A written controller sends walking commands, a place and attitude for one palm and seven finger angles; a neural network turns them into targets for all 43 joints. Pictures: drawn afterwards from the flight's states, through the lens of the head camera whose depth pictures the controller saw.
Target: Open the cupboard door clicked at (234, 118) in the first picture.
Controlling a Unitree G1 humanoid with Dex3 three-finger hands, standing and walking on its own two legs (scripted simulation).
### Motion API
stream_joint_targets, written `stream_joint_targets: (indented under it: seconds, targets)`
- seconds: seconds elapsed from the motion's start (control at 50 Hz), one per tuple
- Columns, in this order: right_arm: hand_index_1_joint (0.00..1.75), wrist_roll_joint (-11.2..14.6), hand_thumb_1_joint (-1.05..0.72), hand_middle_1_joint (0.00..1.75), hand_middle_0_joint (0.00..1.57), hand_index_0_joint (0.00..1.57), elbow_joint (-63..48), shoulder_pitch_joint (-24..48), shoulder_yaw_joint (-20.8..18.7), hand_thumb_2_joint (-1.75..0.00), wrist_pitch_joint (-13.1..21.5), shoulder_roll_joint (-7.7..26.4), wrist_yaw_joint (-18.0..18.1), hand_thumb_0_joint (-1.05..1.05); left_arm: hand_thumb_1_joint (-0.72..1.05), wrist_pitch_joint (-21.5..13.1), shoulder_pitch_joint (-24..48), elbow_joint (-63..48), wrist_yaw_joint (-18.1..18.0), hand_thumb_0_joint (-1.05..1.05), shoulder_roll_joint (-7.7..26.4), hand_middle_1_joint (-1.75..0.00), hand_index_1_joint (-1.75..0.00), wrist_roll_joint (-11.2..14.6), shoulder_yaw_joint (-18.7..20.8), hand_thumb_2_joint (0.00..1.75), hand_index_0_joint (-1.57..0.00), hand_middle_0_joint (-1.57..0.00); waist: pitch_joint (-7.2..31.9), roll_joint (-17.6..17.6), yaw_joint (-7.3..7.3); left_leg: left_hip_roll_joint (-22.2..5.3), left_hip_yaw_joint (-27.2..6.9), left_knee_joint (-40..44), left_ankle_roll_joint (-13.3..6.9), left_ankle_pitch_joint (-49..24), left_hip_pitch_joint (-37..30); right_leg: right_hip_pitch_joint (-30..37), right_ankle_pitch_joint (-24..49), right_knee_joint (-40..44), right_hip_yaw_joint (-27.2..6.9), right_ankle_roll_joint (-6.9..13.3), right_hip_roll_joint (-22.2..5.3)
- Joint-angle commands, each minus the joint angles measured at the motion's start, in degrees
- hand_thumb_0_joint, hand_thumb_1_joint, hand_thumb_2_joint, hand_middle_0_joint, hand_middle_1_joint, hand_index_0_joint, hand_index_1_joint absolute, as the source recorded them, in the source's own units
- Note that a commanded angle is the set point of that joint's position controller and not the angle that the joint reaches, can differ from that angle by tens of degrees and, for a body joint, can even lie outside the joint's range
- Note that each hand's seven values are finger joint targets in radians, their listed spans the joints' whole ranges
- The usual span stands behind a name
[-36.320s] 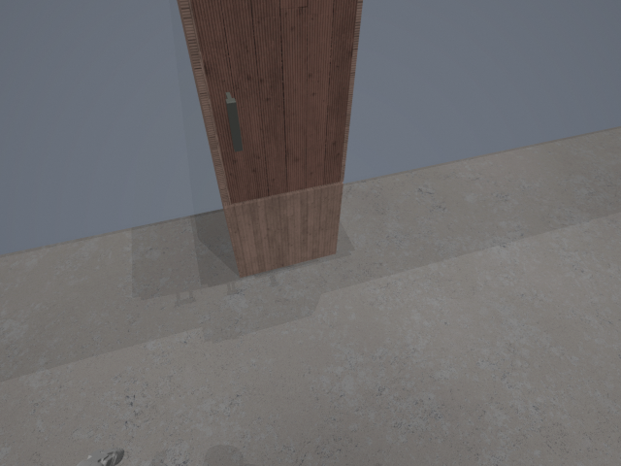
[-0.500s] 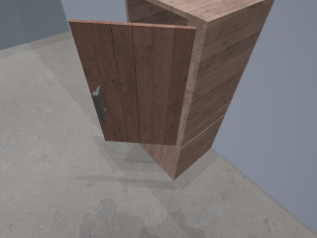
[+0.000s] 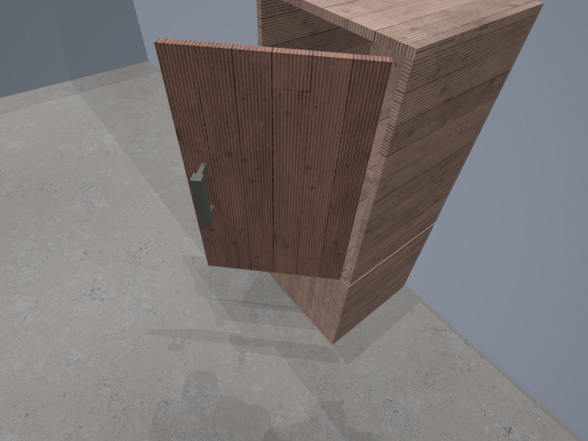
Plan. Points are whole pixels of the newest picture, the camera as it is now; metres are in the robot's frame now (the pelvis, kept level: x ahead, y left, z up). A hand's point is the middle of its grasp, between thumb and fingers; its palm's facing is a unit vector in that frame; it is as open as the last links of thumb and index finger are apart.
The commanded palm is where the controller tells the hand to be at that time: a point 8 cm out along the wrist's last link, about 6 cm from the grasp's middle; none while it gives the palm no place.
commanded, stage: come to a stop and stand still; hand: left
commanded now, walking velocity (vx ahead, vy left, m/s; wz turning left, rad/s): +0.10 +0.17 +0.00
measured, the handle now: (204, 196) +0.57 +0.24 -0.05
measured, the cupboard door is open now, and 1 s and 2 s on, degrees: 45 45 45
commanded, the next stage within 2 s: look again from close up in 1.08 s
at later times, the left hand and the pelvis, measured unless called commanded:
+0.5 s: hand out of the picture +0.08 +0.20 -0.18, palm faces -0.01 -0.98 -0.21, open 7.3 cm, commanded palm none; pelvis +0.03 +0.02 +0.00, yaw -2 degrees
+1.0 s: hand out of the picture +0.01 +0.15 -0.17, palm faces +0.03 -0.98 -0.18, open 7.3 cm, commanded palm none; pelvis +0.01 -0.02 +0.01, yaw -1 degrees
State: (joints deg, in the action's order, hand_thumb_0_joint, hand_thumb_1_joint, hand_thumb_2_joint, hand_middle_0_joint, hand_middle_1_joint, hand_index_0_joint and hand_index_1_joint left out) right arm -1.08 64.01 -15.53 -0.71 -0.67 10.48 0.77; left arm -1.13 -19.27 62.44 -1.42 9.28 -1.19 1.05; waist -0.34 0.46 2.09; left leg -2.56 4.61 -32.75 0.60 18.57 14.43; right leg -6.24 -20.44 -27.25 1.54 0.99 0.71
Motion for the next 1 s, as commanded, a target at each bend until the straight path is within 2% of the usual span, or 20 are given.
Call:
stream_joint_targets:
  seconds: [0.0,0.02,0.04,0.06,0.08,0.1,0.12,0.16,0.22,0.28,0.34,0.36,0.38,0.42,0.44,0.46,0.54,0.6,0.74,0.98]
  targets:
    - [0.3,0.2,-0.9,0.3,0.2,0.2,-4.63,-1.79,-0.95,-0.9,1.59,3.39,0.15,0.0,0.9,0.05,-4.54,-1.84,-1.13,0.0,9.5,-0.3,-0.3,-0.36,3.11,0.9,-0.2,-0.2,-5.76,6.91,-0.79,-0.2,0.53,4.14,-0.55,-1.69,2.09,-3.18,25.29,4.22,-12.92,7.83,-16.45]
    - [0.3,0.11,-0.9,0.3,0.2,0.2,-3.81,-5.08,-1.04,-0.9,1.86,3.96,0.26,0.0,0.9,0.32,-3.61,-2.38,-1.05,0.0,8.75,-0.3,-0.3,-0.3,3.05,0.9,-0.2,-0.2,-4.36,3.42,-2.13,-0.72,0.13,7.3,-1.21,-8.47,-4.53,-6.89,22.51,0.14,-8.91,5.94,-12.96]
    - [0.3,-0.24,-0.9,0.3,0.2,0.2,-2.96,-8.55,-1.57,-0.9,2.11,6.24,0.42,0.0,0.9,0.67,-3.07,-2.99,-0.86,0.0,6.93,-0.3,-0.3,-0.22,2.73,0.9,-0.2,-0.2,-2.44,-4.79,-3.3,-5.19,-5.31,8.5,-3.92,-17.02,-10.77,-11.85,12.64,-7.6,-2.85,3.36,-7.22]
    - [0.3,-0.37,-0.9,0.3,0.2,0.2,-2.14,-12.14,-2.12,-0.9,2.06,8.76,0.76,0.0,0.9,0.95,-0.87,-4.32,-0.79,0.0,4.24,-0.3,-0.3,-0.33,2.18,0.9,-0.2,-0.2,-3.06,-15.39,-4.49,-12.86,-15.04,13.65,-9.5,-20.71,-13.94,-19.86,-7.0,-18.07,3.97,0.77,-2.2]
    - [0.3,-0.13,-0.9,0.3,0.2,0.2,-2.06,-13.35,-1.86,-0.9,1.85,7.72,1.13,0.0,0.9,1.09,1.18,-5.3,-0.93,0.0,3.45,-0.3,-0.3,-0.47,1.62,0.9,-0.2,-0.2,-4.04,-13.99,-4.94,-16.17,-18.76,17.77,-13.35,-21.25,-12.62,-24.32,-15.46,-27.88,2.29,0.44,-2.3]
    - [0.3,-0.06,-0.9,0.3,0.2,0.2,-2.76,-11.85,-1.4,-0.9,2.04,6.2,1.45,0.0,0.9,1.07,2.16,-5.27,-0.9,0.0,2.98,-0.3,-0.3,-0.42,1.45,0.9,-0.2,-0.2,-5.84,-7.27,-4.29,-16.84,-19.04,17.62,-14.76,-23.27,-9.12,-24.62,-13.56,-31.98,-0.05,0.89,-4.46]
    - [0.3,-0.22,-0.9,0.3,0.2,0.2,-3.48,-8.95,-0.96,-0.9,2.46,5.11,1.58,0.0,0.9,0.82,1.23,-4.5,-0.77,0.0,2.18,-0.3,-0.3,-0.37,1.36,0.9,-0.2,-0.2,-5.02,-3.85,-2.84,-16.15,-16.8,16.84,-14.46,-27.06,-7.81,-23.54,-10.75,-32.35,-1.2,0.68,-5.79]
    - [0.3,-0.02,-0.9,0.3,0.2,0.2,-3.66,-5.57,-0.43,-0.9,3.36,3.39,1.92,0.0,0.9,0.89,-1.39,-2.7,-0.45,0.0,0.52,-0.3,-0.3,-0.1,0.93,0.9,-0.2,-0.2,-2.88,-1.67,-0.87,-13.58,-11.4,16.29,-12.66,-36.32,-6.48,-18.34,-5.8,-27.72,-1.17,-0.49,-6.33]
    - [0.3,0.18,-0.9,0.3,0.2,0.2,-2.14,-5.7,-0.33,-0.9,3.61,3.32,2.36,0.0,0.9,1.62,-2.15,-1.24,-0.68,0.0,0.03,-0.3,-0.3,0.15,0.4,0.9,-0.2,-0.2,-0.07,-4.62,-1.17,-12.27,-8.17,14.74,-11.01,-43.17,-8.69,-14.27,-2.36,-19.97,-0.53,-1.72,-5.57]
    - [0.3,-0.04,-0.9,0.3,0.2,0.2,-0.81,-6.18,-0.96,-0.9,3.2,3.75,2.57,0.0,0.9,1.75,0.14,-1.59,-0.66,0.0,0.7,-0.3,-0.3,0.24,0.57,0.9,-0.2,-0.2,0.05,-4.47,-2.16,-13.37,-8.49,13.06,-10.66,-44.84,-10.88,-13.13,-1.82,-13.16,0.42,-1.7,-5.01]
    - [0.3,-0.13,-0.9,0.3,0.2,0.2,0.21,-6.3,-1.45,-0.9,2.61,3.34,2.68,0.0,0.9,1.86,1.91,-1.77,-0.64,0.0,1.32,-0.3,-0.3,0.21,1.1,0.9,-0.2,-0.2,-1.89,-5.84,-2.41,-12.73,-8.19,12.06,-9.23,-41.7,-8.45,-10.62,1.44,-7.65,0.88,-1.3,-4.48]
    - [0.3,-0.04,-0.9,0.3,0.2,0.2,0.39,-6.1,-1.52,-0.9,2.54,2.89,2.67,0.0,0.9,1.65,1.5,-1.83,-0.65,0.0,1.85,-0.3,-0.3,0.14,1.25,0.9,-0.2,-0.2,-2.62,-4.72,-1.8,-12.24,-8.03,10.77,-8.33,-40.84,-7.27,-8.54,4.73,-3.66,0.83,-1.06,-4.53]
    - [0.3,0.14,-0.9,0.3,0.2,0.2,0.26,-5.39,-1.55,-0.9,2.56,2.76,2.6,0.0,0.9,1.4,0.15,-1.36,-0.71,0.0,2.12,-0.3,-0.3,0.09,1.33,0.9,-0.2,-0.2,-2.47,-4.06,-0.93,-10.84,-6.81,9.36,-6.75,-37.29,-5.64,-6.06,11.13,0.03,0.59,-1.0,-4.97]
    - [0.3,0.57,-0.9,0.3,0.2,0.2,-0.34,-5.66,-1.43,-0.9,2.67,0.84,2.34,0.0,0.9,0.78,-0.62,-1.27,-0.96,0.0,4.02,-0.3,-0.3,0.17,1.23,0.9,-0.2,-0.2,-0.7,-0.53,-1.37,-6.13,-3.97,8.47,-3.26,-25.2,-1.84,-1.73,28.16,-0.11,-3.15,0.48,-8.64]
    - [0.3,0.63,-0.9,0.3,0.2,0.2,-0.45,-5.46,-1.52,-0.9,2.39,0.3,2.2,0.0,0.9,0.76,0.31,-1.72,-0.96,0.0,4.36,-0.3,-0.3,0.3,1.17,0.9,-0.2,-0.2,-0.78,-0.36,-1.82,-4.89,-3.42,9.06,-2.42,-20.41,-1.43,-2.49,30.16,-1.37,-3.75,1.25,-9.57]
    - [0.3,0.54,-0.9,0.3,0.2,0.2,-0.29,-5.23,-1.53,-0.9,2.02,-0.18,2.12,0.0,0.9,0.7,0.77,-2.05,-1.06,0.0,4.21,-0.3,-0.3,0.28,1.1,0.9,-0.2,-0.2,-1.1,2.13,-1.86,-4.63,-3.23,9.17,-2.08,-18.85,-2.1,-3.68,30.76,-1.6,-4.05,1.76,-9.29]
    - [0.3,0.43,-0.9,0.3,0.2,0.2,-0.21,-5.74,-1.42,-0.9,2.07,-0.19,1.88,0.0,0.9,0.75,1.91,-3.19,-1.34,0.0,4.6,-0.3,-0.3,0.38,1.16,0.9,-0.2,-0.2,0.49,-0.24,-1.75,-4.86,-2.86,9.62,-2.02,-19.82,-4.22,-5.02,27.84,-1.26,-4.3,1.75,-9.11]
    - [0.3,0.39,-0.9,0.3,0.2,0.2,-0.17,-5.31,-1.26,-0.9,2.16,-0.16,1.67,0.0,0.9,0.53,2.06,-3.11,-1.32,0.0,4.33,-0.3,-0.3,0.28,0.91,0.9,-0.2,-0.2,0.46,0.82,-1.66,-4.98,-2.81,10.59,-2.01,-16.99,-4.8,-5.52,24.73,0.6,-4.26,1.48,-8.66]
    - [0.3,0.25,-0.9,0.3,0.2,0.2,0.03,-4.58,-0.71,-0.9,1.76,0.91,1.1,0.0,0.9,0.03,2.71,-2.49,-0.79,0.0,5.7,-0.3,-0.3,0.35,0.46,0.9,-0.2,-0.2,-3.16,1.43,-1.99,-3.85,-2.72,13.29,-1.57,-5.68,-3.89,-7.63,11.4,7.75,-5.94,1.66,-8.44]
    - [0.3,0.1,-0.9,0.3,0.2,0.2,0.65,-5.59,-0.12,-0.9,1.4,1.73,0.89,0.0,0.9,-0.32,0.55,-0.76,-0.47,0.0,6.1,-0.3,-0.3,0.46,0.44,0.9,-0.2,-0.2,-6.29,0.22,-2.03,-3.11,-2.67,14.48,-1.41,-2.29,-3.31,-9.25,0.09,13.63,-6.24,1.4,-7.75]
